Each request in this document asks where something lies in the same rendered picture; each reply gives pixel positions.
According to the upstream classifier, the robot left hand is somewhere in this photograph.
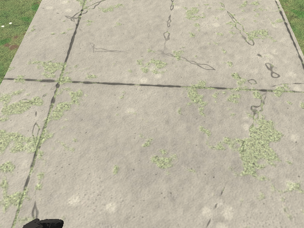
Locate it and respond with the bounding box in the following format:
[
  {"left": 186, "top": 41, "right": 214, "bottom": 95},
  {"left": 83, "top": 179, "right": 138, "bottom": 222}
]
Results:
[{"left": 23, "top": 218, "right": 64, "bottom": 228}]

